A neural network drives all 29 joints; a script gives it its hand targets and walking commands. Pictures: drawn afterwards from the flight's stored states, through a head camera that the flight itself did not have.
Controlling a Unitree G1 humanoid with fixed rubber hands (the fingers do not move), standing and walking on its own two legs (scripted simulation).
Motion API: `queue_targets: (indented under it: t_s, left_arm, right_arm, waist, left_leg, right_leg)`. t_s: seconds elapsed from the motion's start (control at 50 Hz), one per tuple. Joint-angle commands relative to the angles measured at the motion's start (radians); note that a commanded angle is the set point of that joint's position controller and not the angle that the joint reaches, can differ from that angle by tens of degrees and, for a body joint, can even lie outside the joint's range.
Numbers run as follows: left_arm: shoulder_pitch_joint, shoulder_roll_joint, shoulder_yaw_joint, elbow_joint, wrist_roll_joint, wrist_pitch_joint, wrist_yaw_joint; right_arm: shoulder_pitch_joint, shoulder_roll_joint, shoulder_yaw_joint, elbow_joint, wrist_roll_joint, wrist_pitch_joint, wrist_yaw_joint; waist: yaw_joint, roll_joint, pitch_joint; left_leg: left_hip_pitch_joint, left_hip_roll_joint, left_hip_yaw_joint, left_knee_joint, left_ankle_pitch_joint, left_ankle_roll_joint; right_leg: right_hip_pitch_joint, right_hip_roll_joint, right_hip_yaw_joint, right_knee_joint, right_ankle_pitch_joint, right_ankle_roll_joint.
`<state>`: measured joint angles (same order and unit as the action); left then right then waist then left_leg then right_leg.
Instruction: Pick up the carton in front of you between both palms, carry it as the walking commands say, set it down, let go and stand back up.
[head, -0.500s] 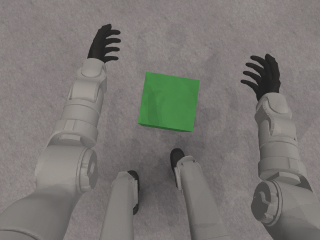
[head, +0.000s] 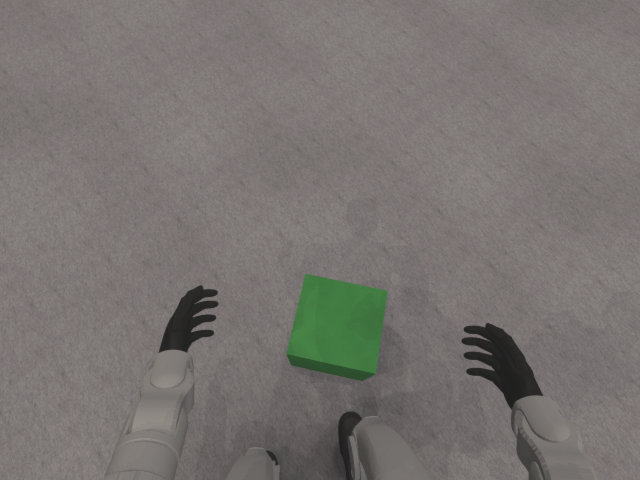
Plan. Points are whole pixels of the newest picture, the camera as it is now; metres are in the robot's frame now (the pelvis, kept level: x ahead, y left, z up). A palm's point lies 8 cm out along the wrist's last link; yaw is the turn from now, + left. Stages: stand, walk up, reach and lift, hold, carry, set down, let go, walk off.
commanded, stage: let go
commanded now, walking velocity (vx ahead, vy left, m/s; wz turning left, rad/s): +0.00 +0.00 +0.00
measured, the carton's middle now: (335, 330) +0.39 -0.07 -0.62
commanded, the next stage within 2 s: stand in 0.78 s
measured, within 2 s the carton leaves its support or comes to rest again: neither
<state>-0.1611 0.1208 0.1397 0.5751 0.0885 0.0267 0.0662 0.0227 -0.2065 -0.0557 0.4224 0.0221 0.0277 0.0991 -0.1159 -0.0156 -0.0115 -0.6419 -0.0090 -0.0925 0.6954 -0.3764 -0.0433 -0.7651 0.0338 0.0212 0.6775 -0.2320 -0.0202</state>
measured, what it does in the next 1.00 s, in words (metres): stands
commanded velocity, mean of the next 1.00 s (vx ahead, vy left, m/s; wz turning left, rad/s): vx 0.00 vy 0.00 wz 0.00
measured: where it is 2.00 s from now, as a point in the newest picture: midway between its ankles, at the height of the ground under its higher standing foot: outside the picture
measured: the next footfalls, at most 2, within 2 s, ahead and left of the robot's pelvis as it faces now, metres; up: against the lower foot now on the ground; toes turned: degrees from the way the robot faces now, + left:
none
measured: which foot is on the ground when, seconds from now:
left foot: down 0.00-1.00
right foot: down 0.00-1.00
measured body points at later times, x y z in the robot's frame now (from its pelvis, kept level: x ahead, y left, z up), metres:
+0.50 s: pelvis +0.03 +0.05 +0.03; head +0.05 +0.04 +0.48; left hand +0.21 +0.28 -0.04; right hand +0.20 -0.19 -0.05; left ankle -0.03 +0.15 -0.71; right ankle +0.04 -0.10 -0.71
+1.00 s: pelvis +0.05 +0.02 +0.01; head +0.05 +0.00 +0.46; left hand +0.15 +0.28 -0.09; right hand +0.13 -0.27 -0.09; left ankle -0.03 +0.15 -0.71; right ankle +0.04 -0.10 -0.71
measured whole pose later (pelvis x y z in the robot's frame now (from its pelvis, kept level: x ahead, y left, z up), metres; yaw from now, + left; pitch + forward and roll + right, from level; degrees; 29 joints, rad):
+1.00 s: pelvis +0.05 +0.02 +0.01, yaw -6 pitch +3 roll -1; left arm 0.36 0.26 0.05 0.73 0.03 -0.05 -0.01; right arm 0.35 -0.31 -0.04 0.60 -0.04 -0.02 -0.04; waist -0.01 0.06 -0.06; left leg -0.19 0.05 0.02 0.58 -0.45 -0.02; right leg -0.36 0.08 0.10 0.60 -0.29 -0.01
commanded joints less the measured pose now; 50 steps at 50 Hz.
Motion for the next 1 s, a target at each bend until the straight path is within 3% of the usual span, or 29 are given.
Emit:
queue_targets:
  t_s: [0.0,0.22,0.32,0.48,0.5,0.52,0.58,0.76,0.78,0.8,0.82,0.86,0.92,0.98]
  left_arm:
    - [0.052,0.087,0.001,-0.095,-0.007,-0.04,-0.013]
    - [0.282,0.122,-0.061,-0.167,-0.05,-0.03,-0.072]
    - [0.327,0.136,-0.086,-0.207,-0.081,-0.001,-0.102]
    - [0.333,0.157,-0.094,-0.239,-0.097,0.047,-0.127]
    - [0.392,0.144,-0.11,-0.169,-0.111,0.023,-0.104]
    - [0.379,0.152,-0.101,-0.186,-0.112,0.018,-0.093]
    - [0.349,0.161,-0.102,-0.19,-0.114,0.014,-0.081]
    - [0.346,0.175,-0.093,-0.168,-0.095,0.042,-0.089]
    - [0.548,0.276,-0.057,0.016,-0.05,-0.005,-0.058]
    - [0.508,0.32,-0.049,0.01,-0.045,-0.022,-0.042]
    - [0.459,0.298,-0.051,0.006,-0.047,-0.039,-0.041]
    - [0.427,0.237,-0.064,0.023,-0.057,-0.071,-0.057]
    - [0.438,0.219,-0.069,0.055,-0.056,-0.104,-0.081]
    - [0.489,0.24,-0.068,0.098,-0.058,-0.107,-0.079]
  right_arm:
    - [0.083,-0.074,0.005,-0.131,0.011,-0.028,-0.016]
    - [0.189,-0.103,-0.005,-0.089,0.009,-0.01,-0.032]
    - [0.208,-0.112,-0.023,-0.07,-0.018,0.015,-0.035]
    - [0.188,-0.12,-0.039,-0.078,-0.043,0.061,-0.032]
    - [0.149,-0.163,-0.049,-0.126,-0.056,0.11,-0.054]
    - [0.178,-0.153,-0.043,-0.118,-0.055,0.122,-0.063]
    - [0.179,-0.139,-0.034,-0.108,-0.052,0.135,-0.075]
    - [0.164,-0.125,-0.006,-0.138,-0.03,0.169,-0.087]
    - [0.233,-0.196,-0.022,0.007,-0.069,0.054,-0.116]
    - [0.291,-0.191,-0.02,0.013,-0.09,0.009,-0.13]
    - [0.297,-0.186,-0.013,0.035,-0.094,-0.02,-0.132]
    - [0.293,-0.195,-0.012,0.057,-0.081,-0.055,-0.14]
    - [0.263,-0.206,-0.008,0.081,-0.069,-0.076,-0.142]
    - [0.292,-0.205,-0.008,0.106,-0.06,-0.077,-0.149]
  waist:
    - [0.025,-0.032,-0.362]
    - [0.1,0.081,-0.126]
    - [0.098,0.067,-0.055]
    - [0.098,0.053,0.025]
    - [0.099,0.049,-0.037]
    - [0.103,0.071,-0.031]
    - [0.1,0.083,-0.023]
    - [0.128,0.046,0.018]
    - [0.139,0.067,0.024]
    - [0.104,0.03,0.095]
    - [0.094,0.023,0.122]
    - [0.085,0.027,0.074]
    - [0.109,0.074,-0.018]
    - [0.099,-0.016,-0.059]
  left_leg:
    - [-0.031,-0.066,0.092,-0.155,0.095,0.035]
    - [0.314,-0.027,0.07,-0.322,0.34,0.014]
    - [0.369,-0.007,0.055,-0.36,0.412,0.008]
    - [0.368,0.008,0.046,-0.375,0.403,0.009]
    - [0.443,0.012,0.039,-0.334,0.513,0.006]
    - [0.439,0.013,0.034,-0.317,0.568,-0.005]
    - [0.441,0.012,0.032,-0.299,0.593,-0.009]
    - [0.382,-0.024,0.079,-0.321,0.359,0.017]
    - [0.468,0.043,0.116,-0.266,-0.194,0.005]
    - [0.458,0.054,0.069,-0.263,-0.262,0.021]
    - [0.431,0.073,0.056,-0.265,-0.27,0.035]
    - [0.427,0.111,0.026,-0.277,-0.234,0.06]
    - [0.409,0.156,-0.01,-0.296,-0.173,0.077]
    - [0.443,0.105,0.069,-0.182,-0.003,0.047]
  right_leg:
    - [0.713,-0.022,0.034,-0.079,0.416,0.064]
    - [0.755,0.025,-0.009,-0.214,0.36,0.047]
    - [0.779,0.043,-0.019,-0.244,0.334,0.042]
    - [0.821,0.05,-0.035,-0.249,0.272,0.039]
    - [0.779,0.074,-0.045,-0.214,0.243,0.047]
    - [0.76,0.071,-0.043,-0.213,0.226,0.044]
    - [0.722,0.071,-0.035,-0.209,0.232,0.038]
    - [0.779,0.056,-0.013,-0.219,0.235,0.039]
    - [0.456,-0.083,0.092,-0.299,-0.067,0.079]
    - [0.366,-0.063,0.116,-0.328,-0.209,0.086]
    - [0.3,-0.048,0.107,-0.324,-0.215,0.085]
    - [0.303,-0.02,0.096,-0.263,-0.11,0.074]
    - [0.371,-0.011,0.08,-0.16,0.048,0.051]
    - [0.389,-0.035,0.149,-0.133,0.262,0.02]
